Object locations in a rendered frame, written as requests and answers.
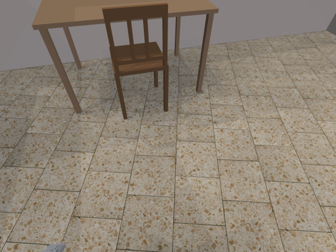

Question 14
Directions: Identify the chair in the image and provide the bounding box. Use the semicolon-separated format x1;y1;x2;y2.
102;3;169;119

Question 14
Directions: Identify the table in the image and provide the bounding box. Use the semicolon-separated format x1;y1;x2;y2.
32;0;219;114

